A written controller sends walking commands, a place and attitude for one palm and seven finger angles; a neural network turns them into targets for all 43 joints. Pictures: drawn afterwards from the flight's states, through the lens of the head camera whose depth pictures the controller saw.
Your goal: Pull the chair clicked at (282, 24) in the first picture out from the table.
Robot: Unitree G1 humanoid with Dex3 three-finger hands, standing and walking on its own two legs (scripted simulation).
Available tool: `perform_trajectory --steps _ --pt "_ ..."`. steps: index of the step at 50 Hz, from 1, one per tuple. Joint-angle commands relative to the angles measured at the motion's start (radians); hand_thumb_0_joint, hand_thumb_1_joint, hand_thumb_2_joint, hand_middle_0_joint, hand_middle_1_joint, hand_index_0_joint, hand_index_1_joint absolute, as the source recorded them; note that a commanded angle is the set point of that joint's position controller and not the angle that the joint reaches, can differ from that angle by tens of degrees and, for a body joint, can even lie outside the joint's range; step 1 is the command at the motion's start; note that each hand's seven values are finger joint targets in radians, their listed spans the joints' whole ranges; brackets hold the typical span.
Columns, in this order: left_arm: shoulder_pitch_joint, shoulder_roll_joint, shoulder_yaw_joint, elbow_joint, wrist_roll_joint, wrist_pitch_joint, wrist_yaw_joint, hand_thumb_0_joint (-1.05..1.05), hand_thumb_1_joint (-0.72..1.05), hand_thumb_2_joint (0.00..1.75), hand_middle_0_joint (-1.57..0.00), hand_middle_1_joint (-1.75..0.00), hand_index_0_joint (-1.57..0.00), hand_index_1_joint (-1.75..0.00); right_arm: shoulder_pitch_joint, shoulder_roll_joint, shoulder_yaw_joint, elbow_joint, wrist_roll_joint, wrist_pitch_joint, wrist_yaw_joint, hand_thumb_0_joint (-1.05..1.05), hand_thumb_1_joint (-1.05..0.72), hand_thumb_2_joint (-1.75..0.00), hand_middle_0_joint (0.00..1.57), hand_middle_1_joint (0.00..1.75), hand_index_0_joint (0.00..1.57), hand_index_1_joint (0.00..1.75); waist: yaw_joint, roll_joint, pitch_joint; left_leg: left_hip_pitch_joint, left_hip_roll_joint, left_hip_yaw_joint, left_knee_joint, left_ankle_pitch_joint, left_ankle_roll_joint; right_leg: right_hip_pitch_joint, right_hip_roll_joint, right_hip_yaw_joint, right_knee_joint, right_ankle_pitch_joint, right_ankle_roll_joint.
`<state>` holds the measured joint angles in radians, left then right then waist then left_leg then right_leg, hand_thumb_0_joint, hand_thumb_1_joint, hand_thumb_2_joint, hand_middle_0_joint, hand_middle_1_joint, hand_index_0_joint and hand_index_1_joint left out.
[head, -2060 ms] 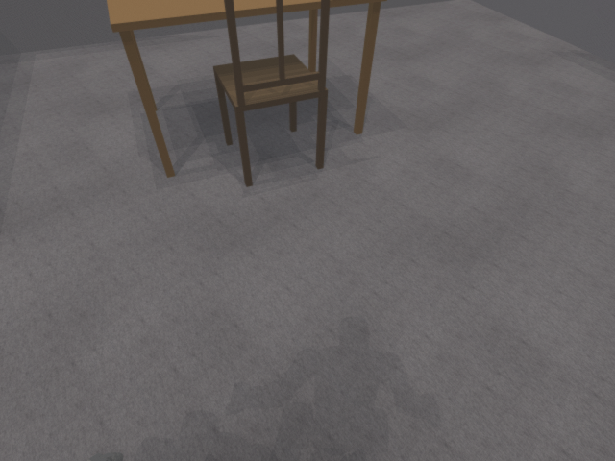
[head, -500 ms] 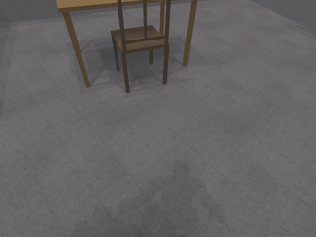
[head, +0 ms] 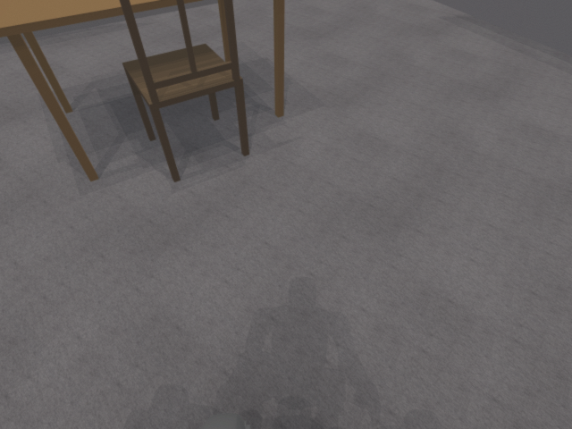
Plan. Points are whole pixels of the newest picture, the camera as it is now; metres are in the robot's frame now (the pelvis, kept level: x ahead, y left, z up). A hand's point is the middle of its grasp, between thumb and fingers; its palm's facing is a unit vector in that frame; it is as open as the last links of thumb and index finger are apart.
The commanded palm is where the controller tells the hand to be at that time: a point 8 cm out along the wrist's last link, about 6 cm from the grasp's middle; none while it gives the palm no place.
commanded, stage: walk to a spot facing it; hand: left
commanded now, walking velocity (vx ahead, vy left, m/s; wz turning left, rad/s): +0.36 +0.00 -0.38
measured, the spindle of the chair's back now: (186, 31) +1.42 +0.52 -0.08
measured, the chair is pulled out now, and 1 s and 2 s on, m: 0.00 0.00 0.00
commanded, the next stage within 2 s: none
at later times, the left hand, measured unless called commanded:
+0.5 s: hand (165, 333) +0.29 +0.26 -0.16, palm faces -0.15 -0.97 -0.19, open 7.4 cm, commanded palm none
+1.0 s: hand (255, 233) +0.54 +0.12 -0.16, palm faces -0.28 -0.94 -0.20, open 7.1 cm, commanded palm none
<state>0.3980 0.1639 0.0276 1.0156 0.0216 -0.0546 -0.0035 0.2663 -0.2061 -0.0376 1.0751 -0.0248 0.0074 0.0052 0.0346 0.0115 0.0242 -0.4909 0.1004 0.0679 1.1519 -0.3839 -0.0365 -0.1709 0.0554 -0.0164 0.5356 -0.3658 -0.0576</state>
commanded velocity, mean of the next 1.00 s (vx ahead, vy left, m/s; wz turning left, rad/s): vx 0.37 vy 0.00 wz -0.22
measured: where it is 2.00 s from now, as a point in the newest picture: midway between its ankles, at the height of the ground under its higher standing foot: (344, 269)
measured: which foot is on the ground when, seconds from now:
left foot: up 0.00-0.24, down 0.26-0.82, up 0.84-1.00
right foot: down 0.00-0.26, up 0.28-0.80, down 0.82-1.00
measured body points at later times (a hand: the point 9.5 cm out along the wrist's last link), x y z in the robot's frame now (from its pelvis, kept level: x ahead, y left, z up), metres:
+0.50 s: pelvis +0.20 +0.07 +0.01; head +0.22 +0.09 +0.46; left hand +0.30 +0.31 -0.15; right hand +0.19 -0.18 -0.13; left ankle +0.23 +0.15 -0.73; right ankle +0.18 -0.07 -0.64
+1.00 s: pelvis +0.40 -0.02 +0.00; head +0.41 -0.02 +0.45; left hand +0.55 +0.17 -0.14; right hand +0.29 -0.21 -0.15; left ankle +0.43 +0.10 -0.66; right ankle +0.38 -0.12 -0.73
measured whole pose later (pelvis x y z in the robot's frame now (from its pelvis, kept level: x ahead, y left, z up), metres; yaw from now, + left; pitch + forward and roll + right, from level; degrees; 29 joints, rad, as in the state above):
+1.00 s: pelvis +0.40 -0.02 +0.00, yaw -19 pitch -1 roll -2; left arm 0.20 0.17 0.07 1.01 0.01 -0.07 0.02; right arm 0.36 -0.12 -0.05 1.10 -0.02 -0.01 0.00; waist -0.04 0.02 0.02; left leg -0.48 0.16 0.09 1.10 -0.35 -0.02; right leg -0.23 0.00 -0.16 0.48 -0.24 -0.04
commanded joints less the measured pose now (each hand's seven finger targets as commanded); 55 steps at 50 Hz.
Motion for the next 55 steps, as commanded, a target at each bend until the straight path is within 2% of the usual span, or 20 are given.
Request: perform_trajectory --steps 1,8,11,12,13,14,15,17,20,28,35,38,39,40,41,42,44,47,50,55 --pt "0.084 0.17 0.043 -0.009 0.005 -0.019 0.02 0.0 0.9 0.9 -0.2 -0.3 -0.2 -0.3 -0.15 -0.055 -0.026 -0.16 0.004 -0.043 0.011 0.0 -0.9 -0.9 0.2 0.3 0.2 0.3 -0.012 -0.095 0.066 -0.216 0.024 -0.014 -0.077 0.127 -0.024 0.067 -0.279 0.306 -0.299 0.365 -0.146" --pt "0.061 0.188 0.054 0.007 0.007 -0.015 0.026 0.0 0.9 0.9 -0.2 -0.3 -0.2 -0.3 -0.224 -0.032 -0.02 -0.216 0.015 -0.063 0.027 0.0 -0.9 -0.9 0.2 0.3 0.2 0.3 -0.006 -0.157 0.061 0.016 -0.03 0.039 -0.439 0.194 0.011 0.045 -0.233 0.222 -0.264 0.477 -0.089" --pt "0.031 0.189 0.06 0.001 -0.002 -0.013 0.023 0.0 0.9 0.9 -0.2 -0.3 -0.2 -0.3 0.004 -0.087 -0.035 -0.145 0.004 -0.075 0.0 0.0 -0.9 -0.9 0.2 0.3 0.2 0.3 -0.109 -0.103 -0.028 0.38 -0.076 0.054 -0.607 0.238 0.041 -0.03 -0.173 0.181 0.016 0.65 -0.054" --pt "0.041 0.15 0.059 -0.008 -0.006 -0.011 0.017 0.0 0.9 0.9 -0.2 -0.3 -0.2 -0.3 0.163 -0.165 -0.055 -0.102 -0.003 -0.077 -0.014 0.0 -0.9 -0.9 0.2 0.3 0.2 0.3 -0.167 0.016 -0.134 0.61 0.039 -0.074 -0.624 0.201 0.071 -0.152 -0.121 0.142 0.241 0.476 -0.03" --pt "0.093 0.09 0.056 -0.027 -0.019 -0.005 0.003 0.0 0.9 0.9 -0.2 -0.3 -0.2 -0.3 0.263 -0.275 -0.08 -0.085 -0.018 -0.078 -0.017 0.0 -0.9 -0.9 0.2 0.3 0.2 0.3 -0.167 0.31 -0.223 0.745 0.346 -0.478 -0.764 0.123 0.177 -0.357 0.016 0.006 0.603 -0.111 0.016" --pt "0.048 0.094 0.053 -0.054 -0.01 -0.011 0.003 0.0 0.9 0.9 -0.2 -0.3 -0.2 -0.3 0.237 -0.264 -0.066 -0.091 -0.006 -0.066 -0.014 0.0 -0.9 -0.9 0.2 0.3 0.2 0.3 -0.144 0.251 -0.178 0.612 0.413 -0.609 -0.899 -0.077 0.23 -0.413 -0.007 0.059 0.756 -0.211 0.001" --pt "-0.004 0.092 0.05 -0.058 -0.004 -0.003 0.004 0.0 0.9 0.9 -0.2 -0.3 -0.2 -0.3 0.139 -0.209 -0.057 -0.105 -0.001 -0.068 -0.018 0.0 -0.9 -0.9 0.2 0.3 0.2 0.3 -0.122 0.251 -0.095 0.48 0.393 -0.572 -0.961 -0.263 0.21 -0.463 -0.06 0.07 0.841 -0.131 0.0" --pt "-0.063 0.089 0.053 -0.055 0.01 0.01 -0.018 0.0 0.9 0.9 -0.2 -0.3 -0.2 -0.3 0.034 -0.098 -0.029 -0.12 -0.003 -0.078 -0.02 0.0 -0.9 -0.9 0.2 0.3 0.2 0.3 -0.064 0.139 0.065 0.254 0.304 -0.405 -0.981 -0.217 0.172 -0.463 -0.136 0.056 0.822 0.004 0.009" --pt "-0.009 0.049 0.051 -0.034 0.016 0.044 -0.026 0.0 0.9 0.9 -0.2 -0.3 -0.2 -0.3 0.021 -0.061 -0.02 -0.105 -0.001 -0.098 -0.024 0.0 -0.9 -0.9 0.2 0.3 0.2 0.3 -0.01 0.114 0.026 0.191 0.216 -0.137 -0.971 0.01 0.138 -0.385 -0.155 0.031 0.728 0.096 0.032" --pt "-0.213 0.046 0.048 -0.095 0.018 0.061 -0.037 0.0 0.9 0.9 -0.2 -0.3 -0.2 -0.3 0.145 -0.076 -0.03 -0.044 0.002 -0.109 -0.025 0.0 -0.9 -0.9 0.2 0.3 0.2 0.3 -0.043 0.051 0.077 0.366 0.226 -0.012 -1.023 0.165 0.183 -0.516 -0.199 -0.01 0.421 0.242 0.074" --pt "-0.384 0.035 0.032 -0.126 0.011 0.039 -0.034 0.0 0.9 0.9 -0.2 -0.3 -0.2 -0.3 0.273 -0.081 -0.023 0.022 -0.012 -0.091 -0.023 0.0 -0.9 -0.9 0.2 0.3 0.2 0.3 -0.111 0.088 0.092 0.486 0.238 0.076 -0.925 0.431 0.168 -0.394 -0.14 -0.106 0.12 0.154 0.035" --pt "-0.253 0.058 0.037 -0.076 0.013 0.021 -0.027 0.0 0.9 0.9 -0.2 -0.3 -0.2 -0.3 0.274 -0.084 -0.018 0.037 -0.007 -0.081 -0.024 0.0 -0.9 -0.9 0.2 0.3 0.2 0.3 -0.04 0.085 0.016 0.5 0.202 0.141 -0.709 0.74 0.128 -0.16 -0.06 -0.179 -0.01 0.133 -0.005" --pt "-0.11 0.092 0.048 -0.025 0.015 0.011 -0.021 0.0 0.9 0.9 -0.2 -0.3 -0.2 -0.3 0.254 -0.082 -0.018 0.037 0.001 -0.083 -0.021 0.0 -0.9 -0.9 0.2 0.3 0.2 0.3 0.029 0.08 -0.06 0.39 0.171 0.18 -0.524 0.767 0.092 0.083 -0.066 -0.159 -0.034 0.195 -0.033" --pt "0.046 0.185 0.073 0.018 0.016 -0.002 -0.008 0.0 0.9 0.9 -0.2 -0.3 -0.2 -0.3 0.249 -0.048 -0.01 0.015 0.015 -0.087 -0.01 0.0 -0.9 -0.9 0.2 0.3 0.2 0.3 0.092 -0.069 -0.178 0.128 0.112 0.221 -0.254 0.523 0.05 0.378 -0.265 0.076 -0.057 0.17 -0.107" --pt "0.167 0.287 0.097 0.05 0.0 -0.005 0.002 0.0 0.9 0.9 -0.2 -0.3 -0.2 -0.3 0.213 -0.007 -0.002 -0.028 0.021 -0.095 -0.011 0.0 -0.9 -0.9 0.2 0.3 0.2 0.3 0.103 -0.222 -0.252 -0.134 -0.03 0.179 0.051 -0.164 0.011 0.55 -0.508 0.477 -0.155 0.361 -0.23" --pt "0.139 0.286 0.095 0.049 -0.014 -0.001 0.009 0.0 0.9 0.9 -0.2 -0.3 -0.2 -0.3 0.128 -0.046 -0.014 -0.042 0.025 -0.09 -0.015 0.0 -0.9 -0.9 0.2 0.3 0.2 0.3 0.11 -0.118 -0.217 -0.174 0.005 0.043 0.177 -0.173 0.033 0.45 -0.524 0.476 -0.202 0.366 -0.254" --pt "-0.022 0.191 0.07 0.017 -0.009 -0.003 0.016 0.0 0.9 0.9 -0.2 -0.3 -0.2 -0.3 0.067 -0.015 -0.02 -0.05 0.011 -0.076 -0.012 0.0 -0.9 -0.9 0.2 0.3 0.2 0.3 0.039 -0.059 -0.035 -0.196 0.076 -0.035 0.171 -0.017 0.034 0.182 -0.455 0.313 -0.269 0.214 -0.18" --pt "-0.125 0.105 0.044 0.007 0.006 -0.017 0.024 0.0 0.9 0.9 -0.2 -0.3 -0.2 -0.3 0.155 0.036 -0.02 -0.017 0.0 -0.043 -0.004 0.0 -0.9 -0.9 0.2 0.3 0.2 0.3 -0.064 -0.08 0.036 -0.031 0.097 -0.017 -0.025 0.033 0.014 -0.094 -0.366 0.115 -0.338 0.17 -0.114" --pt "-0.147 0.11 0.047 -0.012 0.005 -0.019 0.017 0.0 0.9 0.9 -0.2 -0.3 -0.2 -0.3 0.14 0.057 -0.022 -0.041 -0.001 -0.03 0.01 0.0 -0.9 -0.9 0.2 0.3 0.2 0.3 -0.078 -0.137 0.069 0.045 0.081 0.024 -0.231 0.11 0.002 -0.193 -0.316 0.034 -0.364 0.077 -0.099" --pt "-0.126 0.168 0.057 0.004 0.007 -0.012 0.006 0.0 0.9 0.9 -0.2 -0.3 -0.2 -0.3 0.052 0.011 -0.028 -0.081 0.0 -0.054 0.026 0.0 -0.9 -0.9 0.2 0.3 0.2 0.3 -0.064 -0.14 0.082 0.133 0.04 0.073 -0.459 0.144 0.014 -0.144 -0.318 0.046 -0.318 -0.045 -0.082"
